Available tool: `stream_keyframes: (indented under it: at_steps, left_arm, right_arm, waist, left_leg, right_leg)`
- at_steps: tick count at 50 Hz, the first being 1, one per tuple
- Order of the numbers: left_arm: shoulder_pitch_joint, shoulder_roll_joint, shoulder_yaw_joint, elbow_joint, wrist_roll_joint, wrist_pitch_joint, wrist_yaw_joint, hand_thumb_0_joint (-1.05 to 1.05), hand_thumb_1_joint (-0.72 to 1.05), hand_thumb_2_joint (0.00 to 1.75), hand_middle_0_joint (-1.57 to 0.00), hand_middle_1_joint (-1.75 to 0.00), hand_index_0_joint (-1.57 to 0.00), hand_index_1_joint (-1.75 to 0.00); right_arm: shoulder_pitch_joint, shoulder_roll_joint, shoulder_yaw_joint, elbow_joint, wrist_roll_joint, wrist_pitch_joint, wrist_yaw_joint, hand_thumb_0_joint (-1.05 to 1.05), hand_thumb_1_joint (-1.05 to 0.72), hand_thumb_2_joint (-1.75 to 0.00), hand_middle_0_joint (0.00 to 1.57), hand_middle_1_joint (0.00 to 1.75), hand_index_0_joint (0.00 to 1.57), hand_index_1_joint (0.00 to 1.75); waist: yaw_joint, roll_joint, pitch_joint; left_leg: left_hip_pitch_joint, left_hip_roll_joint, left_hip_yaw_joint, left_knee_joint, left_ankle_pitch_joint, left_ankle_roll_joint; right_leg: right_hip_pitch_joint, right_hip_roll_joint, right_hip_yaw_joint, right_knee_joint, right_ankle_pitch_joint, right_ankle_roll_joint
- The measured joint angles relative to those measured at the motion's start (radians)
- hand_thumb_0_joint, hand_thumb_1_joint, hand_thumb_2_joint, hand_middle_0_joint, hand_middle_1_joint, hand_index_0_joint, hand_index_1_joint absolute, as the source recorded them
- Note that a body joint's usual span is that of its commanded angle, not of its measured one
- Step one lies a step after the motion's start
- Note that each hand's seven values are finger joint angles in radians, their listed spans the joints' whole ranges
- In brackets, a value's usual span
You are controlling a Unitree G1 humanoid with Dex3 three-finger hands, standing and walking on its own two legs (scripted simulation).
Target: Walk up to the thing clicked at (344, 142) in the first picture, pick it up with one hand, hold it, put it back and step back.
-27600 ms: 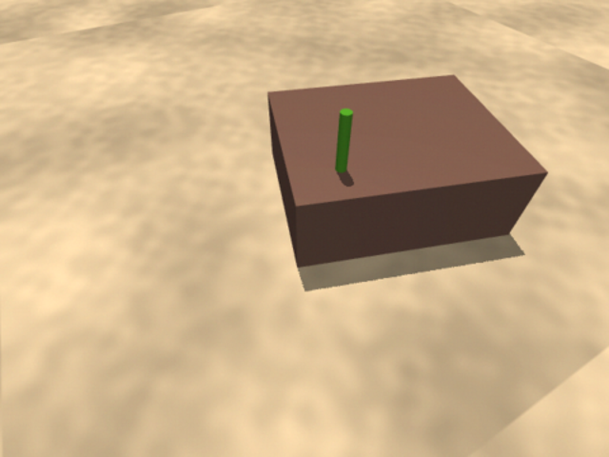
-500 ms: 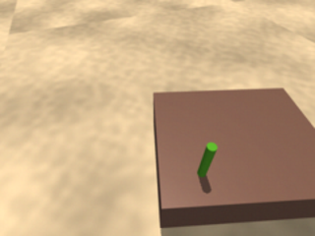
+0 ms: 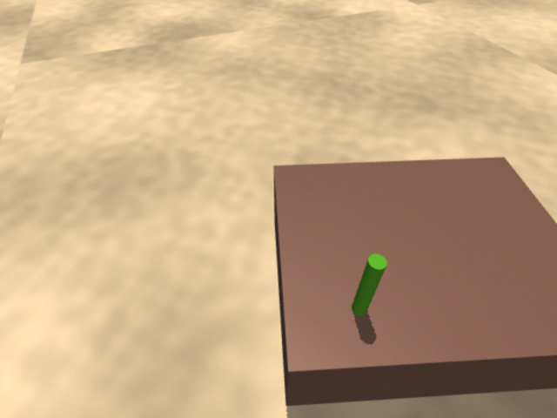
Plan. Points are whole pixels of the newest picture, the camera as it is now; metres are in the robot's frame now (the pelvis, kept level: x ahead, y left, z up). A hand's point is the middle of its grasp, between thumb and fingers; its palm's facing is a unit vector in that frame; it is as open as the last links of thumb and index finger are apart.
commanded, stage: stand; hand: right
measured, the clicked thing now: (367, 287) +0.48 -0.22 -0.30
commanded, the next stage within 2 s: step back in 0.94 s
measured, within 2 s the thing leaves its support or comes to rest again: neither
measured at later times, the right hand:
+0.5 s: hand out of the picture +0.06 -0.25 -0.16, palm faces -0.03 +0.94 -0.33, open 7.4 cm
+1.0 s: hand out of the picture +0.07 -0.26 -0.16, palm faces -0.02 +0.94 -0.33, open 7.4 cm
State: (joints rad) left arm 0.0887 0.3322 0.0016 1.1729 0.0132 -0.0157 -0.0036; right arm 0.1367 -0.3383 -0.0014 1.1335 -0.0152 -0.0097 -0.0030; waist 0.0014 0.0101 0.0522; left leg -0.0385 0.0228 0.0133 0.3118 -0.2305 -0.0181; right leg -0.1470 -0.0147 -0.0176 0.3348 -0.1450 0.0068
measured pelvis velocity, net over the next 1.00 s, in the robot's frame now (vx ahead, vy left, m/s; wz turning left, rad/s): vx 0.00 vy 0.00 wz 0.01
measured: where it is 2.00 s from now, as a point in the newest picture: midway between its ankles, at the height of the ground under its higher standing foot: outside the picture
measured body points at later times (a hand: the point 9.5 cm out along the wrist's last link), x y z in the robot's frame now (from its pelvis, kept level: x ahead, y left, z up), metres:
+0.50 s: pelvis +0.00 +0.00 +0.00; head +0.01 -0.01 +0.45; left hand +0.06 +0.29 -0.13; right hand +0.06 -0.30 -0.14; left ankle -0.04 +0.13 -0.75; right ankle +0.02 -0.12 -0.75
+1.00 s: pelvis +0.00 +0.00 +0.00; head +0.03 -0.01 +0.45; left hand +0.08 +0.30 -0.13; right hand +0.08 -0.30 -0.14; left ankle -0.04 +0.13 -0.75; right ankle +0.03 -0.12 -0.75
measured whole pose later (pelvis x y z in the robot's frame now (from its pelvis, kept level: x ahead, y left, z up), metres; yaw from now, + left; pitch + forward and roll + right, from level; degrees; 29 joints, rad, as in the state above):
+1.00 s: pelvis +0.00 +0.00 +0.00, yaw +0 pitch -1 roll +0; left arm 0.08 0.34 0.02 1.12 0.00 -0.01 -0.01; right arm 0.11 -0.36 -0.01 1.10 0.00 0.01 0.01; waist 0.00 0.01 0.08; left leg -0.09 0.03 0.00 0.37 -0.26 -0.02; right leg -0.18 -0.01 -0.03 0.37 -0.16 0.00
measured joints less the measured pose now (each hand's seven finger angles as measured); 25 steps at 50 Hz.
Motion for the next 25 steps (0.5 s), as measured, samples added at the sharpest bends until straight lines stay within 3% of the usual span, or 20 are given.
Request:
stream_keyframes:
  at_steps: [25]
  left_arm:
    - [0.018,0.001,-0.003,-0.006,-0.002,0.000,-0.004,0.01,0.90,0.90,-0.21,-0.30,-0.20,-0.30]
  right_arm:
    - [0.002,-0.007,-0.001,0.000,0.002,0.004,0.006,0.00,-0.91,-0.90,0.20,0.30,0.20,0.30]
  waist:
    - [0.002,0.003,0.003]
  left_leg:
    - [-0.009,0.005,-0.006,0.001,0.001,-0.005]
  right_leg:
    - [-0.006,0.004,-0.006,-0.003,0.001,-0.005]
